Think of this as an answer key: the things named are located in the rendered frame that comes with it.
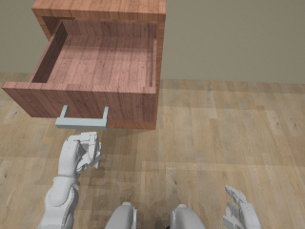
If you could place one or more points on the left robot thigh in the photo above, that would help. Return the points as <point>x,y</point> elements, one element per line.
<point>124,217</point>

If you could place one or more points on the left robot shin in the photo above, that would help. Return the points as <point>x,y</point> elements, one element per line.
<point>126,203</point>

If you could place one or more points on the drawer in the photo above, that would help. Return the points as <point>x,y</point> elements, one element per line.
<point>89,65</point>

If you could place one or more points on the robot right hand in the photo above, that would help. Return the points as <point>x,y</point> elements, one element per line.
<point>242,217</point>

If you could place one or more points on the robot left forearm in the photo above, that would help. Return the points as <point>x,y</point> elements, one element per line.
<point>60,202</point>

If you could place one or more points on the robot left hand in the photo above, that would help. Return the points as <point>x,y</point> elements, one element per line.
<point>76,147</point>

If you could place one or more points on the cabinet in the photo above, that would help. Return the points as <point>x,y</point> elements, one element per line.
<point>49,12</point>

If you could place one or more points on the handle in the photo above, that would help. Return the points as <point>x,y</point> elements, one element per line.
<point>64,122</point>

